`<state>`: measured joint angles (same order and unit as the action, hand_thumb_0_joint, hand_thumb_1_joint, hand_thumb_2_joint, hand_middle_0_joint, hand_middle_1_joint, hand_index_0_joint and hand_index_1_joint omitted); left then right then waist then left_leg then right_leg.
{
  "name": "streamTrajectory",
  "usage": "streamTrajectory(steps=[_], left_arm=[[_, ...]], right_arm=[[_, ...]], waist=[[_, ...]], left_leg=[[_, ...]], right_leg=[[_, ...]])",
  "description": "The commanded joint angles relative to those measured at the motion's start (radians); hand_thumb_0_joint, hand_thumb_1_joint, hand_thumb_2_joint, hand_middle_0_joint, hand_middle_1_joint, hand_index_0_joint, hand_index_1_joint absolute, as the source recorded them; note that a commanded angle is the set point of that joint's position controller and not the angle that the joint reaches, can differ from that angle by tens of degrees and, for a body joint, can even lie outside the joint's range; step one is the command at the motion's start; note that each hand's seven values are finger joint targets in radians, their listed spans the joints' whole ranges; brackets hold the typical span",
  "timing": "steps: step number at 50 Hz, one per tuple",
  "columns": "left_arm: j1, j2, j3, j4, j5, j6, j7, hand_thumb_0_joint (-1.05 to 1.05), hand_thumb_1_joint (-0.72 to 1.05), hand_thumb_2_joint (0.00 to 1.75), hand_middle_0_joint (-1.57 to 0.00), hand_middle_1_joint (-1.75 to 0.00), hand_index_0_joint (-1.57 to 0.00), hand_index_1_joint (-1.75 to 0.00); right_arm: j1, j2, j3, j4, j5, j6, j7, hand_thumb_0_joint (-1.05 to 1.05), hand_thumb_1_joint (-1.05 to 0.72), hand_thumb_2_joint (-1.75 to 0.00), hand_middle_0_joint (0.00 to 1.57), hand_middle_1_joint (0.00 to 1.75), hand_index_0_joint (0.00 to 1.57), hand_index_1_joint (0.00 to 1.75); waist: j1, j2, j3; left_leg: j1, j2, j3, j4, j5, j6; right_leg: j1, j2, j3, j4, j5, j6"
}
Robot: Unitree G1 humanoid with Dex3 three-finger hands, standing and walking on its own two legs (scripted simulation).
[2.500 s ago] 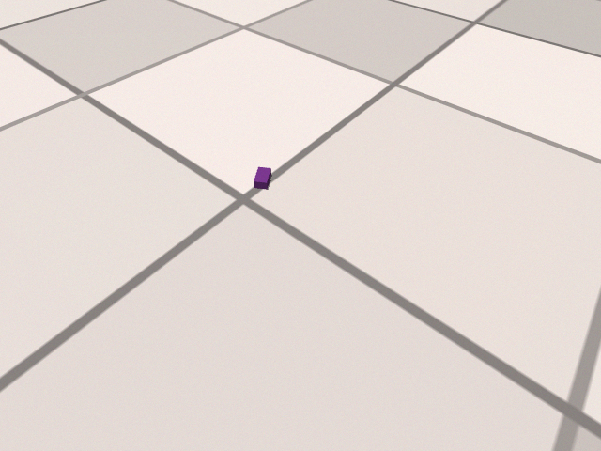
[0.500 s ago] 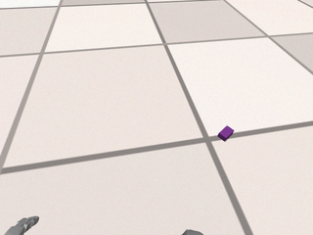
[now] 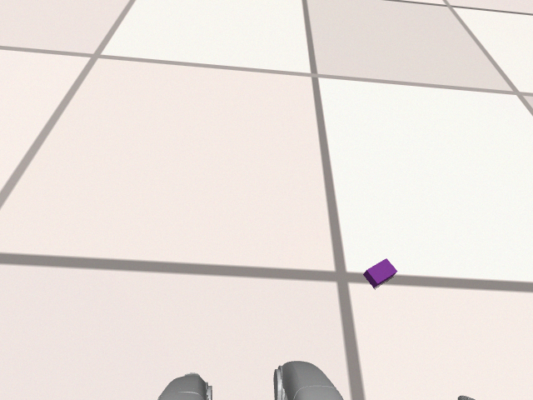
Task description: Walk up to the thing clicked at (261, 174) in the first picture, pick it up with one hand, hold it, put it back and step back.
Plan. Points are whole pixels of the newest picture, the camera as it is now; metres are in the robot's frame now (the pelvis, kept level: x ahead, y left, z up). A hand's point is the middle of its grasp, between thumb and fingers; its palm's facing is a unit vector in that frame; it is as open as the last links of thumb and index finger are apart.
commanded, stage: walk up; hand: left
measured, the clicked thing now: (380, 272) +0.63 -0.53 -0.72
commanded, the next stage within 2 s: none
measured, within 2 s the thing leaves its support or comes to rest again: neither
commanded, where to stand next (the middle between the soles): +0.43 -0.93 m, yaw +30 degrees
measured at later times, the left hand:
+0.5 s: hand out of the picture +0.08 +0.03 -0.13, palm faces +0.23 -0.90 -0.37, open 7.4 cm
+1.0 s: hand (351, 328) +0.25 -0.18 -0.15, palm faces +0.27 -0.86 -0.43, open 7.4 cm
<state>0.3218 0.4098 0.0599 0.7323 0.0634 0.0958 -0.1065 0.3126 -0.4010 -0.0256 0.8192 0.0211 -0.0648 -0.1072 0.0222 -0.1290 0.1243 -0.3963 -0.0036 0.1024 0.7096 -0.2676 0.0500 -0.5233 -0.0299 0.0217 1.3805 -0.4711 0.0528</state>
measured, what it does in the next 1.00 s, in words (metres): steps to the right, turning left: right foot, then left foot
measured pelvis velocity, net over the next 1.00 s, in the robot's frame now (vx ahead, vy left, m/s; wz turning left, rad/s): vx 0.23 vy -0.51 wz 0.38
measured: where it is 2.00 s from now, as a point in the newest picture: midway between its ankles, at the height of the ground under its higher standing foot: (493, 340)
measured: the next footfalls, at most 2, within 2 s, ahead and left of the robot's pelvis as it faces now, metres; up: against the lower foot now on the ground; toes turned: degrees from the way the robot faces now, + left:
right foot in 0.20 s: +0.16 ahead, -0.34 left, +0.00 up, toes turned +5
left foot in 0.56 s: +0.22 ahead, -0.18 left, +0.00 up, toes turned +20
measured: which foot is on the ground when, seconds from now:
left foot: down 0.00-0.22, up 0.24-0.54, down 0.56-0.96, up 0.98-1.00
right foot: up 0.00-0.18, down 0.20-0.58, up 0.60-0.94, down 0.96-1.00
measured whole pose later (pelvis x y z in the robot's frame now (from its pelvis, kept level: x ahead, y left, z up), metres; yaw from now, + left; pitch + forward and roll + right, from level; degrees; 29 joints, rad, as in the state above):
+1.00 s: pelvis +0.23 -0.51 -0.04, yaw +22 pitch -2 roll -1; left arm 0.18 0.51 0.13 0.69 0.05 0.08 -0.09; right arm 0.38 -0.55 -0.07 0.90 -0.03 -0.05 -0.11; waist -0.03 -0.04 0.10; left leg -0.56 0.20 -0.25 1.00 -0.49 0.05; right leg -0.51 -0.06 0.00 1.04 -0.50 0.05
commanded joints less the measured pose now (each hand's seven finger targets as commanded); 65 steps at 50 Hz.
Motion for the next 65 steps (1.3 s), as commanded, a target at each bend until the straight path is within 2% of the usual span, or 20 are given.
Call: streamTrajectory(steps=[1, 7, 10, 11, 13, 17, 22, 26, 27, 29, 30, 35, 43, 47, 49, 50, 51, 55, 60, 65], left_arm=[[-0.024, 0.256, 0.116, -0.134, -0.003, -0.031, -0.002, 0.0, 0.9, 0.9, -0.2, -0.3, -0.2, -0.3], [-0.029, 0.221, 0.124, -0.135, -0.008, -0.025, -0.019, 0.0, 0.9, 0.9, -0.2, -0.3, -0.2, -0.3], [0.241, 0.24, 0.154, -0.022, -0.007, -0.023, 0.002, 0.0, 0.9, 0.9, -0.2, -0.3, -0.2, -0.3], [0.346, 0.303, 0.174, -0.004, 0.01, -0.033, 0.017, 0.0, 0.9, 0.9, -0.2, -0.3, -0.2, -0.3], [-0.02, 0.455, 0.182, -0.134, -0.004, -0.061, 0.044, 0.0, 0.9, 0.9, -0.2, -0.3, -0.2, -0.3], [-0.116, 0.307, 0.142, -0.105, -0.009, -0.067, 0.053, 0.0, 0.9, 0.9, -0.2, -0.3, -0.2, -0.3], [-0.081, 0.228, 0.106, -0.112, 0.0, -0.07, 0.044, 0.0, 0.9, 0.9, -0.2, -0.3, -0.2, -0.3], [-0.147, 0.207, 0.077, -0.167, 0.003, -0.047, 0.037, 0.0, 0.9, 0.9, -0.2, -0.3, -0.2, -0.3], [-0.117, 0.171, 0.063, -0.177, -0.003, -0.052, 0.038, 0.0, 0.9, 0.9, -0.2, -0.3, -0.2, -0.3], [-0.008, 0.187, 0.067, -0.167, 0.002, -0.036, 0.046, 0.0, 0.9, 0.9, -0.2, -0.3, -0.2, -0.3], [-0.008, 0.277, 0.091, -0.161, 0.012, -0.028, 0.052, 0.0, 0.9, 0.9, -0.2, -0.3, -0.2, -0.3], [-0.057, 0.279, 0.117, -0.124, 0.003, -0.025, 0.046, 0.0, 0.9, 0.9, -0.2, -0.3, -0.2, -0.3], [-0.113, 0.261, 0.115, -0.142, -0.021, -0.004, 0.017, 0.0, 0.9, 0.9, -0.2, -0.3, -0.2, -0.3], [0.094, 0.266, 0.137, -0.05, -0.018, -0.013, 0.023, 0.0, 0.9, 0.9, -0.2, -0.3, -0.2, -0.3], [0.204, 0.373, 0.156, -0.025, 0.016, -0.034, 0.043, 0.0, 0.9, 0.9, -0.2, -0.3, -0.2, -0.3], [-0.068, 0.455, 0.152, -0.101, -0.001, -0.045, 0.056, 0.0, 0.9, 0.9, -0.2, -0.3, -0.2, -0.3], [-0.185, 0.477, 0.156, -0.126, -0.027, -0.048, 0.064, 0.0, 0.9, 0.9, -0.2, -0.3, -0.2, -0.3], [-0.2, 0.323, 0.114, -0.088, 0.002, -0.048, 0.067, 0.0, 0.9, 0.9, -0.2, -0.3, -0.2, -0.3], [-0.107, 0.229, 0.08, -0.088, 0.004, -0.045, 0.06, 0.0, 0.9, 0.9, -0.2, -0.3, -0.2, -0.3], [-0.18, 0.206, 0.054, -0.157, 0.001, -0.039, 0.061, 0.0, 0.9, 0.9, -0.2, -0.3, -0.2, -0.3]], right_arm=[[0.027, -0.365, -0.096, -0.041, -0.026, -0.052, -0.016, 0.0, -0.9, -0.9, 0.2, 0.3, 0.2, 0.3], [-0.012, -0.453, -0.13, -0.023, -0.063, -0.056, 0.013, 0.0, -0.9, -0.9, 0.2, 0.3, 0.2, 0.3], [-0.126, -0.37, -0.108, -0.038, -0.077, -0.031, 0.003, 0.0, -0.9, -0.9, 0.2, 0.3, 0.2, 0.3], [-0.104, -0.269, -0.079, -0.035, -0.068, -0.021, -0.006, 0.0, -0.9, -0.9, 0.2, 0.3, 0.2, 0.3], [0.001, -0.252, -0.087, -0.029, -0.062, -0.017, -0.035, 0.0, -0.9, -0.9, 0.2, 0.3, 0.2, 0.3], [0.064, -0.306, -0.094, 0.09, -0.018, -0.023, -0.012, 0.0, -0.9, -0.9, 0.2, 0.3, 0.2, 0.3], [0.126, -0.259, -0.074, 0.089, -0.024, -0.033, 0.006, 0.0, -0.9, -0.9, 0.2, 0.3, 0.2, 0.3], [0.314, -0.28, -0.09, 0.121, -0.01, -0.037, -0.007, 0.0, -0.9, -0.9, 0.2, 0.3, 0.2, 0.3], [0.375, -0.322, -0.109, 0.119, -0.022, -0.038, -0.018, 0.0, -0.9, -0.9, 0.2, 0.3, 0.2, 0.3], [0.312, -0.438, -0.138, 0.028, -0.043, -0.033, -0.043, 0.0, -0.9, -0.9, 0.2, 0.3, 0.2, 0.3], [0.249, -0.442, -0.138, 0.002, -0.016, -0.029, -0.045, 0.0, -0.9, -0.9, 0.2, 0.3, 0.2, 0.3], [0.167, -0.36, -0.105, -0.01, -0.02, -0.043, -0.032, 0.0, -0.9, -0.9, 0.2, 0.3, 0.2, 0.3], [0.115, -0.474, -0.142, -0.024, -0.058, -0.04, -0.013, 0.0, -0.9, -0.9, 0.2, 0.3, 0.2, 0.3], [-0.041, -0.434, -0.121, -0.03, -0.065, -0.019, -0.017, 0.0, -0.9, -0.9, 0.2, 0.3, 0.2, 0.3], [-0.019, -0.224, -0.056, -0.026, -0.047, 0.001, -0.03, 0.0, -0.9, -0.9, 0.2, 0.3, 0.2, 0.3], [-0.006, -0.251, -0.086, -0.039, -0.043, 0.003, -0.053, 0.0, -0.9, -0.9, 0.2, 0.3, 0.2, 0.3], [0.015, -0.306, -0.106, 0.004, -0.047, 0.005, -0.061, 0.0, -0.9, -0.9, 0.2, 0.3, 0.2, 0.3], [0.177, -0.327, -0.096, 0.146, -0.001, 0.008, -0.036, 0.0, -0.9, -0.9, 0.2, 0.3, 0.2, 0.3], [0.135, -0.279, -0.073, 0.11, -0.015, -0.006, -0.019, 0.0, -0.9, -0.9, 0.2, 0.3, 0.2, 0.3], [0.275, -0.244, -0.074, 0.113, -0.008, -0.016, -0.022, 0.0, -0.9, -0.9, 0.2, 0.3, 0.2, 0.3]], waist=[[0.018, 0.19, -0.064], [0.022, 0.376, -0.094], [0.191, 0.18, -0.174], [0.271, -0.099, -0.174], [0.052, -0.236, -0.088], [-0.013, -0.085, 0.027], [0.013, -0.1, -0.021], [-0.072, 0.064, -0.126], [-0.106, 0.161, -0.183], [-0.066, 0.251, -0.239], [-0.068, 0.157, -0.216], [-0.037, 0.144, -0.092], [-0.041, 0.373, -0.08], [0.125, 0.277, -0.145], [0.219, -0.259, -0.093], [0.066, -0.286, -0.068], [0.006, -0.198, -0.036], [-0.034, -0.128, -0.03], [0.028, -0.09, -0.059], [-0.042, 0.028, -0.164]], left_leg=[[-0.082, 0.258, -0.366, -0.327, -0.19, 0.194], [-0.191, 0.199, -0.334, -0.298, -0.366, 0.154], [-0.423, 0.081, -0.182, 0.031, -0.401, 0.08], [-0.529, -0.035, -0.072, 0.389, -0.403, 0.028], [-0.599, 0.012, -0.134, 0.67, -0.314, -0.018], [-0.362, 0.071, -0.12, 0.479, -0.173, 0.001], [-0.2, 0.037, -0.035, 0.187, -0.13, 0.025], [0.275, 0.008, -0.037, -0.109, 0.15, 0.038], [0.434, 0.081, -0.149, -0.176, 0.142, 0.051], [0.493, 0.475, -0.842, -0.344, -0.082, 0.196], [0.44, 0.54, -0.883, -0.334, -0.019, 0.287], [0.067, 0.299, -0.429, -0.206, 0.182, 0.206], [-0.089, 0.24, -0.397, -0.2, -0.272, 0.189], [-0.318, 0.165, -0.235, 0.015, -0.234, 0.1], [-0.616, -0.073, -0.102, 0.644, -0.427, 0.007], [-0.55, -0.056, -0.196, 0.719, -0.396, -0.001], [-0.468, 0.017, -0.214, 0.726, -0.321, -0.004], [-0.331, 0.035, -0.171, 0.561, -0.186, 0.007], [-0.224, -0.002, -0.096, 0.254, -0.203, 0.008], [0.142, 0.0, -0.057, -0.114, 0.104, 0.023]], right_leg=[[-0.039, -0.127, 0.131, -0.149, 0.071, -0.013], [0.121, -0.078, -0.017, -0.479, 0.038, -0.048], [0.494, 0.011, -0.126, -0.724, 0.146, -0.038], [0.534, -0.079, 0.034, -0.902, -0.012, -0.049], [0.344, -0.396, 0.709, -1.224, -0.278, -0.237], [0.162, -0.215, 0.218, -1.011, -0.051, -0.241], [0.261, -0.219, 0.145, -0.988, 0.193, -0.319], [0.07, -0.156, 0.012, -0.753, 0.323, -0.241], [-0.019, -0.099, -0.051, -0.57, 0.3, -0.183], [-0.259, -0.007, 0.04, -0.233, -0.073, -0.055], [-0.277, -0.034, 0.095, -0.11, -0.105, -0.027], [-0.104, -0.079, 0.109, -0.116, 0.022, -0.039], [-0.057, -0.085, 0.037, -0.31, 0.008, -0.04], [0.308, -0.018, -0.068, -0.639, 0.065, -0.065], [0.317, -0.195, 0.348, -0.948, -0.055, -0.083], [0.186, -0.297, 0.715, -1.191, -0.092, -0.192], [0.1, -0.351, 0.775, -1.267, -0.274, -0.21], [0.184, -0.171, 0.268, -0.972, -0.043, -0.212], [0.337, -0.171, 0.195, -0.928, 0.358, -0.298], [0.225, -0.158, 0.092, -0.776, 0.59, -0.207]])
